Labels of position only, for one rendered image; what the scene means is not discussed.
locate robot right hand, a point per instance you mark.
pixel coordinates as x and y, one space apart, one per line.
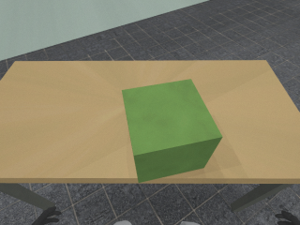
293 220

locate robot left hand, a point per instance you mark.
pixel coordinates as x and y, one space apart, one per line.
46 218

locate carton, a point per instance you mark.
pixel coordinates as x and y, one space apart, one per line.
170 129

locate table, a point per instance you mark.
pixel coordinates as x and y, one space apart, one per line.
65 122

